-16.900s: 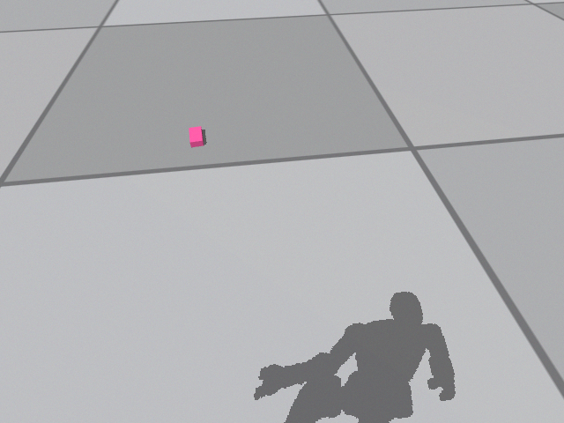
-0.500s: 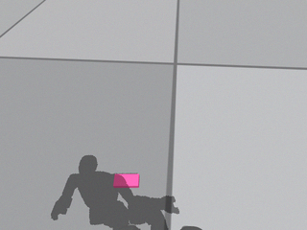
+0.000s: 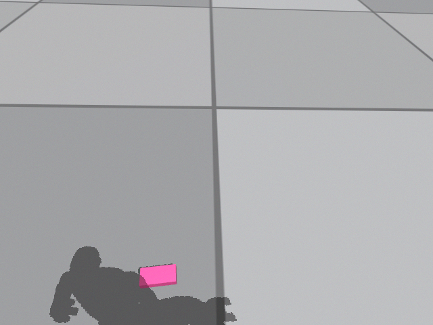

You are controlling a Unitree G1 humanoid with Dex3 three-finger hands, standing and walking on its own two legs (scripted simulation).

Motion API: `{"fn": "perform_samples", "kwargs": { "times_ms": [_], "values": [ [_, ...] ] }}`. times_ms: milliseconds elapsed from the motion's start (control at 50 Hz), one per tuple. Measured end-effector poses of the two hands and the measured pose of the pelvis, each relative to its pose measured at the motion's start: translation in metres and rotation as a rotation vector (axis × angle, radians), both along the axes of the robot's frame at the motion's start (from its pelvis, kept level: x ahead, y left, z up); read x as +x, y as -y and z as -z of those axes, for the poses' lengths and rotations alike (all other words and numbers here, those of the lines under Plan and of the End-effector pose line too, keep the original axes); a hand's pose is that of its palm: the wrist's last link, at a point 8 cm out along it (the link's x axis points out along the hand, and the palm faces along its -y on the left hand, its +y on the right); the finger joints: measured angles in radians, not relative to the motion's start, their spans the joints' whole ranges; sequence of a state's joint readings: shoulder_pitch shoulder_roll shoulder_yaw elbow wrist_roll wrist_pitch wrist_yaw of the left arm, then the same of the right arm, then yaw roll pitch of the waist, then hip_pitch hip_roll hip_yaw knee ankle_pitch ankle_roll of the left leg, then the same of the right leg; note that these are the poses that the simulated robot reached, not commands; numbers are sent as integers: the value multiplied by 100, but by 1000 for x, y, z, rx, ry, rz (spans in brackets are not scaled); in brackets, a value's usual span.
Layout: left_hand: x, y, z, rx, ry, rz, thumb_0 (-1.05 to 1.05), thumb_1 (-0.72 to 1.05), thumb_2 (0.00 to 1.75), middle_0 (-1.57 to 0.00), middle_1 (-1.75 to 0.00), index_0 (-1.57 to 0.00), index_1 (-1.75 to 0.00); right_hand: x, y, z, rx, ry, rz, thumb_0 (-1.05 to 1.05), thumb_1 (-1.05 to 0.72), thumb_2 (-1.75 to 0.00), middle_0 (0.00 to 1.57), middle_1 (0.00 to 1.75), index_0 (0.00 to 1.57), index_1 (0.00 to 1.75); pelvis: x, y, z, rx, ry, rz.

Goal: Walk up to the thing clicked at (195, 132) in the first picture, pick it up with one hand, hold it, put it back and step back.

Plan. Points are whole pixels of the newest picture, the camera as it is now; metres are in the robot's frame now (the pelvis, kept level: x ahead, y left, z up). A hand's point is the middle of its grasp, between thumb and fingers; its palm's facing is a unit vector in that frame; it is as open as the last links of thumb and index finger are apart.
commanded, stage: walk up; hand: left
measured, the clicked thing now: (158, 276) +0.48 +0.25 -0.74
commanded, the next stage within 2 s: stand in 1.38 s
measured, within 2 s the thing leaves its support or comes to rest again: neither
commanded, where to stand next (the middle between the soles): +0.12 -0.03 m, yaw +5 degrees
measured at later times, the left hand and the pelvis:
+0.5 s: hand out of the picture +0.14 +0.21 -0.13, palm faces +0.01 -0.94 -0.34, open 7.4 cm; pelvis +0.03 -0.04 +0.01, yaw +2 degrees
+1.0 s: hand out of the picture +0.13 +0.23 -0.14, palm faces +0.03 -0.94 -0.34, open 7.4 cm; pelvis +0.04 -0.03 +0.02, yaw +2 degrees
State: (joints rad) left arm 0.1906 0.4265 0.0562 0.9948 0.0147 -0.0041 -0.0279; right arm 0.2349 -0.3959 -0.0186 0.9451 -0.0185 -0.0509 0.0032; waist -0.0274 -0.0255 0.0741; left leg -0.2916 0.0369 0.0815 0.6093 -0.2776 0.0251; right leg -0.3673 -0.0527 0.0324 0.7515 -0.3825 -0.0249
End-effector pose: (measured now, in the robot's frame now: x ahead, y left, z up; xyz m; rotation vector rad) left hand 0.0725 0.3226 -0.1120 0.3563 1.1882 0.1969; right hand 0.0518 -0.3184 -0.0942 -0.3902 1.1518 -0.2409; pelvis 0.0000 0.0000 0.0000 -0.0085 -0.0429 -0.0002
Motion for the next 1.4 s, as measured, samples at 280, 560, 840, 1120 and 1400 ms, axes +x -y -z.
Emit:
{"fn": "perform_samples", "kwargs": {
  "times_ms": [280, 560, 840, 1120, 1400],
  "values": [
    [25, 47, -9, -3, -26, -30, 1, 90, 90, -21, -30, -20, -30, 46, 1, 31, 125, -74, -10, 1, -90, -90, 20, 30, 20, 30, 24, 27, -5, 14, -21, -20],
    [68, 68, -16, -37, 45, -38, 1, 90, 90, -21, -30, -21, -30, 88, 16, 13, 99, -27, -18, 0, -91, -90, 20, 30, 20, 30, 33, 38, -15, 13, -19, -31],
    [55, 57, -16, -32, -7, -59, 1, 90, 90, -21, -30, -21, -30, 78, 13, 10, 91, -73, -18, 0, -91, -90, 20, 30, 20, 30, 37, 36, -19, 7, -27, -35],
    [43, 52, -12, -40, -37, -87, 1, 90, 90, -20, -30, -20, -30, 80, -2, 12, 106, -89, -23, 0, -90, -90, 20, 30, 20, 30, 44, 29, -19, 6, -25, -46],
    [45, 50, -12, -46, -22, -92, 1, 90, 90, -21, -30, -20, -30, 99, -5, 7, 95, -55, -46, 0, -90, -90, 20, 30, 20, 30, 47, 26, -20, 6, -25, -55]
  ]
}}
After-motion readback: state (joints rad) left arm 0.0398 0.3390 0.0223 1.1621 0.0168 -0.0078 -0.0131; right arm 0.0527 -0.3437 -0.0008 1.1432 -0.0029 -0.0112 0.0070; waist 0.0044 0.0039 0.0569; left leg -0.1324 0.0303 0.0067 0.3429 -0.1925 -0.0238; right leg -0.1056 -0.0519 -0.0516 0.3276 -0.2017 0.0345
